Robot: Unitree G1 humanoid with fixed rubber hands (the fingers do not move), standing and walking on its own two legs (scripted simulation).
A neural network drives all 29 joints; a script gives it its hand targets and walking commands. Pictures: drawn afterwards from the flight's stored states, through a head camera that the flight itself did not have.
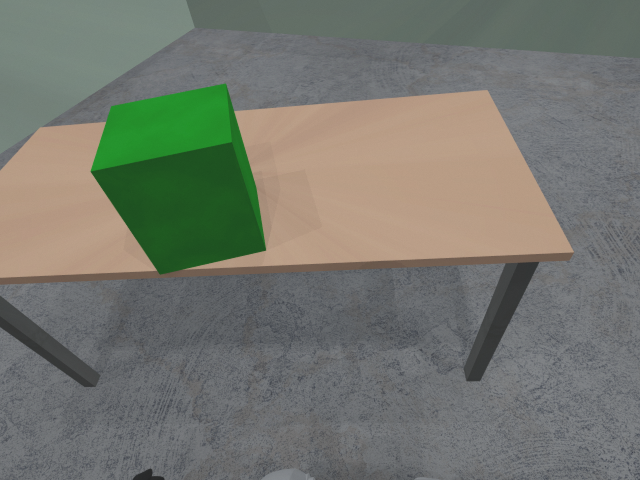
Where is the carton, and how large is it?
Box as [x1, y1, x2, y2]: [90, 84, 265, 274]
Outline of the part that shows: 225,84 111,106 90,171 160,274 265,250 256,188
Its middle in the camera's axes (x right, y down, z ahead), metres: -0.24 -0.12 +0.74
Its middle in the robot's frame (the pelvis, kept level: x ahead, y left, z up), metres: +0.65 +0.24 +0.03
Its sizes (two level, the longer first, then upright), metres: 0.210 0.200 0.250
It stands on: a table, 0.64 m high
